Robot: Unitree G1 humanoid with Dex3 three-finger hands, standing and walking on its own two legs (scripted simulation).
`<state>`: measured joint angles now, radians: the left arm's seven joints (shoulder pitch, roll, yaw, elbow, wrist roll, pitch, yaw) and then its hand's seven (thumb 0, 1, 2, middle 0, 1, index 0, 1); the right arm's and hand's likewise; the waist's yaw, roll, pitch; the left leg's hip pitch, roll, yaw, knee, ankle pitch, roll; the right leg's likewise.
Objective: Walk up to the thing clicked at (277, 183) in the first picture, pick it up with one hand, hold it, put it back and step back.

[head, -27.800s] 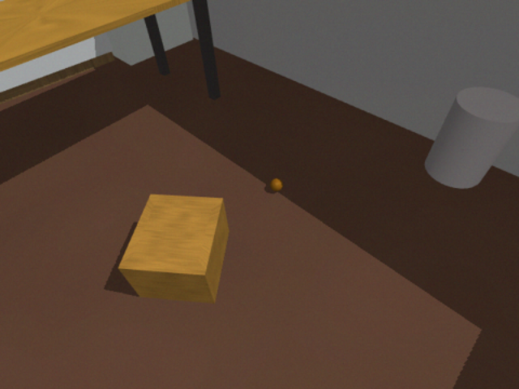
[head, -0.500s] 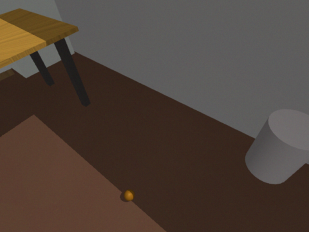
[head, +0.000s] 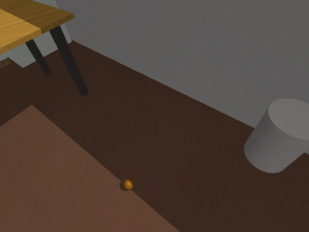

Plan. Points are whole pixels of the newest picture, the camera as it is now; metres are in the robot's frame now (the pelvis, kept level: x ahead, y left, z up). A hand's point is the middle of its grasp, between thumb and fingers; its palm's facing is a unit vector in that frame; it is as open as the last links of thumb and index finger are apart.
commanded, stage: walk up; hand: left
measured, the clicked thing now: (128, 184) +0.50 +0.24 -0.74
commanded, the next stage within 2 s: none
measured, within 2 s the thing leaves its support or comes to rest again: neither
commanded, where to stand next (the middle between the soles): +0.10 +0.02 m, yaw -4 degrees
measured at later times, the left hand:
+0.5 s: hand out of the picture +0.05 +0.30 -0.18, palm faces -0.09 -0.93 -0.37, open 7.3 cm
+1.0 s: hand out of the picture -0.07 +0.30 -0.17, palm faces +0.00 -0.92 -0.38, open 7.3 cm
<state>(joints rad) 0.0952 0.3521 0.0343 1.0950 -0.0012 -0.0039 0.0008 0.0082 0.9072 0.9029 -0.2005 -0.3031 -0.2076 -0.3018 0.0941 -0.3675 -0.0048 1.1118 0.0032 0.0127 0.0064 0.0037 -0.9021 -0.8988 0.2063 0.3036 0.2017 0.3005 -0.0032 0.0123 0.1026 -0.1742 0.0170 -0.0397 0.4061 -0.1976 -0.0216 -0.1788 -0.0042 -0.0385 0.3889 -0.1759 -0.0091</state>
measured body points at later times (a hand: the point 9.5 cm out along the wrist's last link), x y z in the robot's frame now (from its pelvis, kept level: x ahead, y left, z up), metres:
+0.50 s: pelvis -0.09 +0.05 -0.02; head +0.00 +0.06 +0.42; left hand +0.05 +0.35 -0.15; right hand -0.03 -0.27 -0.13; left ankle -0.08 +0.15 -0.74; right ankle -0.13 -0.08 -0.69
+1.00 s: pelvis -0.22 +0.04 -0.03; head -0.15 +0.06 +0.41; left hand -0.08 +0.35 -0.14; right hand -0.12 -0.28 -0.14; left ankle -0.23 +0.16 -0.75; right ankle -0.13 -0.08 -0.74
